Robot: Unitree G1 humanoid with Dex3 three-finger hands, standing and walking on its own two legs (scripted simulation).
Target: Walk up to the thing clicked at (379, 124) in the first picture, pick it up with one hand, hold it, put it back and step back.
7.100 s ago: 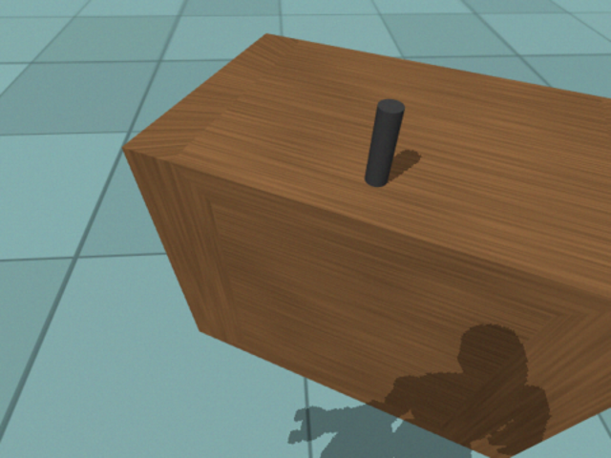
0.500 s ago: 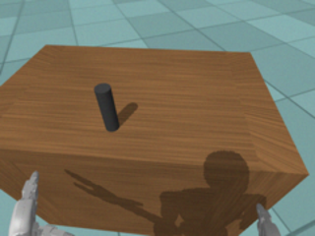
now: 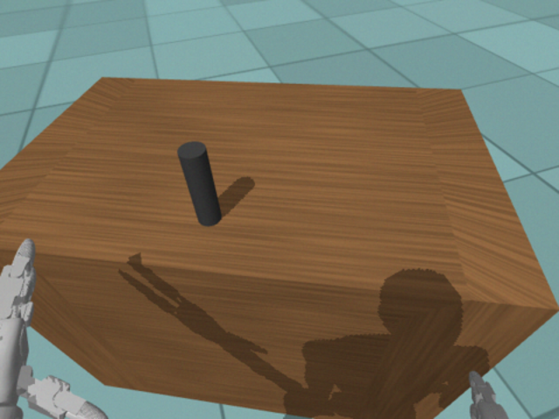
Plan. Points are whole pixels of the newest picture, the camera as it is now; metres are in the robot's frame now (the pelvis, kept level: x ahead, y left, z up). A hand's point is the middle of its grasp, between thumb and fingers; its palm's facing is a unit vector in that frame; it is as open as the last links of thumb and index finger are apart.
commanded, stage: rise first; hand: left
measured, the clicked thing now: (201, 187) +0.46 +0.16 +0.10
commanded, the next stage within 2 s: go down in 0.76 s
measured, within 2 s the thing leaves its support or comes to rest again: neither
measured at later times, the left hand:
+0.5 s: hand (44, 325) +0.18 +0.25 +0.16, palm faces +0.35 -0.83 -0.44, open 17.6 cm
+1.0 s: hand (27, 312) +0.18 +0.25 +0.19, palm faces +0.38 -0.82 -0.43, open 17.6 cm
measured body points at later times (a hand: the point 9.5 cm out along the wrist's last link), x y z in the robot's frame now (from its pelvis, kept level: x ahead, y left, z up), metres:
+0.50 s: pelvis -0.01 +0.00 +0.00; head -0.02 -0.02 +0.45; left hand +0.16 +0.29 +0.19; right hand +0.15 -0.27 -0.09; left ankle +0.00 +0.15 -0.74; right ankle -0.01 -0.13 -0.74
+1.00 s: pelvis -0.01 +0.01 +0.00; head -0.02 -0.01 +0.45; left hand +0.16 +0.29 +0.21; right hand +0.15 -0.26 -0.09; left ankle +0.00 +0.15 -0.74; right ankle -0.01 -0.13 -0.74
